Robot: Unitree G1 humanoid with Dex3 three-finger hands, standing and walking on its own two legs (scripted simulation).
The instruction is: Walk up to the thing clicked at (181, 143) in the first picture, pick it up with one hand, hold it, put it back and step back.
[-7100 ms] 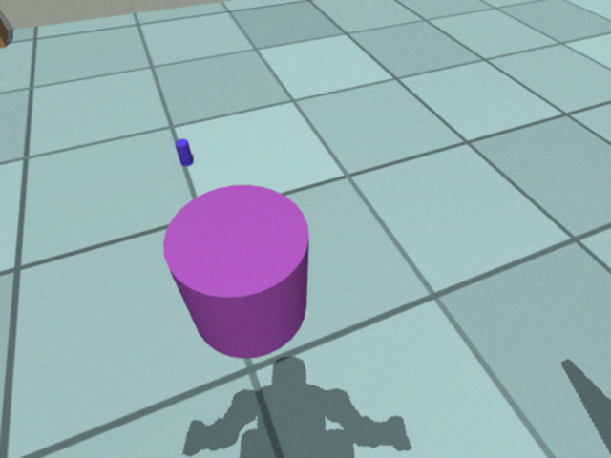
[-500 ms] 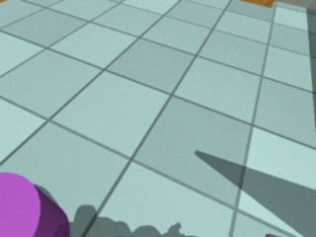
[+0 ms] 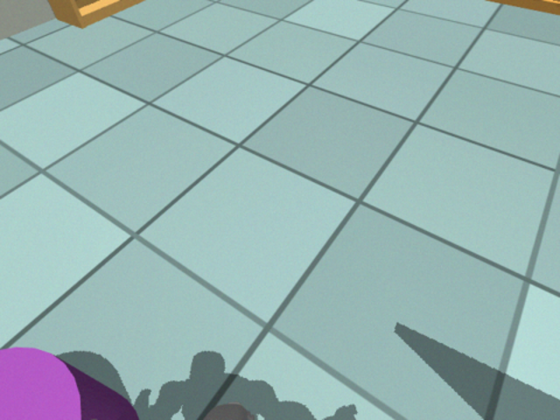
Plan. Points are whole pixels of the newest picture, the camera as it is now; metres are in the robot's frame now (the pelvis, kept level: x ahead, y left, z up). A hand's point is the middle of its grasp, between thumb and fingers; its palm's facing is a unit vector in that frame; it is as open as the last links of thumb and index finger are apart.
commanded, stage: walk up
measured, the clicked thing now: out of the picture +0.58 +1.40 -0.71
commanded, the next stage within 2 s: stand in 1.10 s
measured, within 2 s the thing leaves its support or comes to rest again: neither
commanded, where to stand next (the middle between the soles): +0.18 -0.02 m, yaw +8 degrees
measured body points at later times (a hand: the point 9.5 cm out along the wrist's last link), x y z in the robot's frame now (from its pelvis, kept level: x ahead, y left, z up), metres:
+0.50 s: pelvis +0.12 -0.01 -0.02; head +0.14 +0.00 +0.43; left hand +0.15 +0.32 -0.14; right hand +0.24 -0.32 -0.12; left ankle +0.14 +0.13 -0.73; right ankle +0.18 -0.15 -0.73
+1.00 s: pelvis +0.12 -0.02 +0.00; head +0.14 -0.01 +0.45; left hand +0.18 +0.30 -0.13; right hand +0.25 -0.32 -0.12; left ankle +0.12 +0.11 -0.73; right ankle +0.18 -0.15 -0.73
